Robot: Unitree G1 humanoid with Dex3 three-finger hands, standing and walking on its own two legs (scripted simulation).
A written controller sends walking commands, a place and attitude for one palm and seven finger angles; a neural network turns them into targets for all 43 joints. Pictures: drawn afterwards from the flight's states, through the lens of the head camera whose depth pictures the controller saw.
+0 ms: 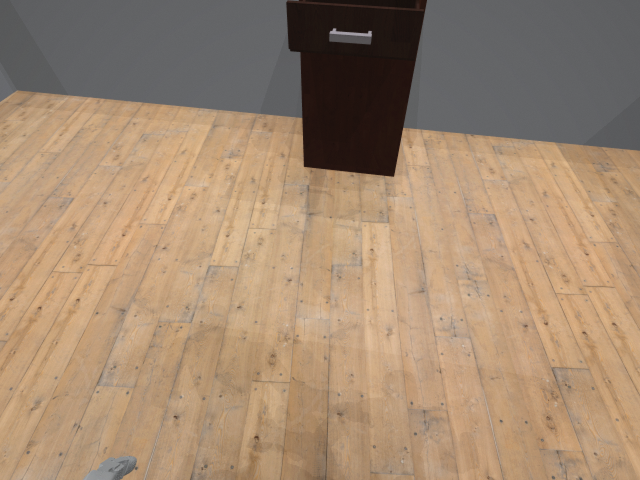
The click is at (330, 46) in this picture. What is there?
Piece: drawer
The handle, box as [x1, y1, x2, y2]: [329, 28, 371, 44]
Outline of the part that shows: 329,33 329,41 370,44 371,31 368,31 367,34 336,31 335,28 333,28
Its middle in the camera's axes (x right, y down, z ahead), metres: +0.09 -0.64 +1.21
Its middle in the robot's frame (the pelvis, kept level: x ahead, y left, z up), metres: +1.34 -0.04 +0.02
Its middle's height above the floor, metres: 0.79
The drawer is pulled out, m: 0.30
